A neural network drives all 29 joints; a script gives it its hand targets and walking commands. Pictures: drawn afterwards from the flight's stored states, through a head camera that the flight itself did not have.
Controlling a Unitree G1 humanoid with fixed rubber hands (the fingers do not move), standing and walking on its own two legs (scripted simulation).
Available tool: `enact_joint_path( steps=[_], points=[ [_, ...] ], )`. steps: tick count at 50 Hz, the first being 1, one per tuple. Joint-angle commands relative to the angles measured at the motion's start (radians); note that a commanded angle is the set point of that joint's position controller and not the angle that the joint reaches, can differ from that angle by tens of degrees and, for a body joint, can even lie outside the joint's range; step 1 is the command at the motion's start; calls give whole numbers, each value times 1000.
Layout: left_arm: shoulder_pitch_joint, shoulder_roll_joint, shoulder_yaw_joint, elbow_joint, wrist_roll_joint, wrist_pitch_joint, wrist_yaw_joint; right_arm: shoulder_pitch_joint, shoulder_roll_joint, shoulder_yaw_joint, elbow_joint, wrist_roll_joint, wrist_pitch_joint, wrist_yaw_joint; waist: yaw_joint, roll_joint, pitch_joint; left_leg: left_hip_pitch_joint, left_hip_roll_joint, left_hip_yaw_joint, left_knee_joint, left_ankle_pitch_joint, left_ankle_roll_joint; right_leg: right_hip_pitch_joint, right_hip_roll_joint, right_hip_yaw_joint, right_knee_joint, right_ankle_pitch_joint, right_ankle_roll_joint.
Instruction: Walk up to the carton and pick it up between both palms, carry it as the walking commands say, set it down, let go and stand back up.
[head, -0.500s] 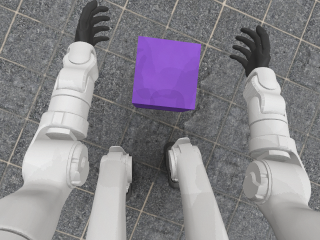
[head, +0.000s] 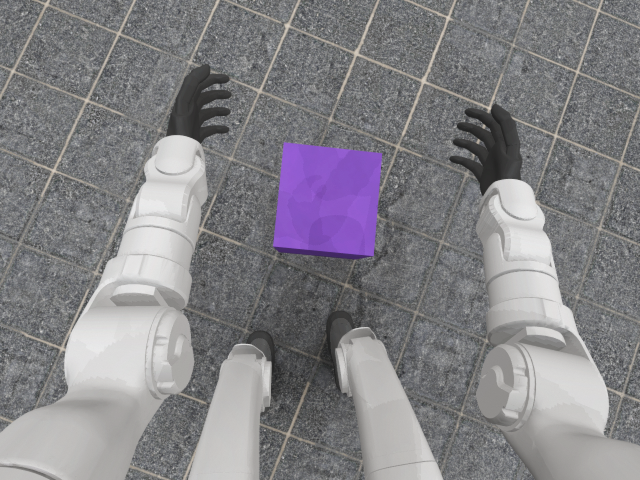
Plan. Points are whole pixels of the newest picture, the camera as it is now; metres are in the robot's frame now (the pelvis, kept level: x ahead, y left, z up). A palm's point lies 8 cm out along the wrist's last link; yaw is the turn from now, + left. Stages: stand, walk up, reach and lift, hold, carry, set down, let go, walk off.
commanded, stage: let go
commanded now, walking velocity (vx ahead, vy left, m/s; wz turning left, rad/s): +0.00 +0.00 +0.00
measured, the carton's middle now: (324, 208) +0.47 -0.08 -0.54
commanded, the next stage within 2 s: stand in 1.30 s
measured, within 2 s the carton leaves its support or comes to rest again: neither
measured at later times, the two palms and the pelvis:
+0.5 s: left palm (106, 258) +0.36 +0.17 -0.02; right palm (578, 282) +0.30 -0.27 -0.01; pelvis +0.05 -0.01 +0.08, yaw -1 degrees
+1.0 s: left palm out of the picture +0.24 +0.25 +0.04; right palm (576, 371) +0.23 -0.22 +0.04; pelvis +0.08 +0.02 +0.11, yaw -2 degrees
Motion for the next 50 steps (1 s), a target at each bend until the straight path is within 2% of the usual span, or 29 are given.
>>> enact_joint_path(
  steps=[1, 7, 12, 15, 21, 26, 31, 36, 41, 50],
  points=[
    [-126, 38, 19, -95, 30, -25, 9, -92, -90, -11, -86, -32, -27, 7, -21, 27, -784, 349, -22, 41, -102, 239, -42, 597, 18, -48, -60, 371, 55],
    [55, -1, -15, -285, 43, -27, 55, 50, -148, 41, -226, -38, -23, 48, -9, 22, -994, 539, -17, 37, -147, 401, -47, 843, 22, -41, -86, 556, 40],
    [326, -12, -79, -456, 21, -20, 68, 316, -159, 121, -331, -24, -11, 82, -18, -30, -942, 567, -24, 49, -253, 383, -31, 1094, 13, 5, -154, 641, 23],
    [437, -11, -98, -493, 0, -37, 50, 443, -161, 160, -354, 10, -23, 94, -14, -24, -785, 560, -21, 47, -308, 304, -19, 1140, 0, 34, -204, 602, 17],
    [656, 17, -95, -429, -28, -69, 9, 623, -142, 234, -339, 75, -53, 99, 39, -51, -491, 605, 4, 45, -397, 180, -6, 1182, -33, 56, -305, 476, 30],
    [843, 42, -113, -401, -52, -104, -25, 808, -135, 276, -362, 76, -76, 81, 60, -72, -368, 751, 14, 41, -465, 189, -2, 1275, -37, 61, -382, 483, 42],
    [1003, 75, -148, -445, -75, -134, -59, 969, -130, 302, -421, 68, -87, 57, 69, -65, -242, 972, 17, 36, -552, 241, 3, 1335, -20, 50, -485, 440, 43],
    [1097, 105, -172, -487, -88, -135, -78, 1037, -145, 308, -463, 59, -77, 50, 84, -38, -95, 1115, 29, 25, -627, 260, 6, 1374, -8, 27, -554, 358, 34],
    [1159, 125, -195, -522, -106, -91, -99, 1059, -159, 315, -473, 65, -34, 59, 96, 0, 49, 1185, 45, 12, -685, 227, -3, 1414, 4, 4, -598, 248, 19],
    [1180, 128, -212, -559, -116, -17, -113, 1055, -171, 307, -462, 45, 48, 65, 91, -3, 170, 1212, 60, 10, -711, 211, -3, 1459, 25, -28, -591, 188, 13]
  ],
)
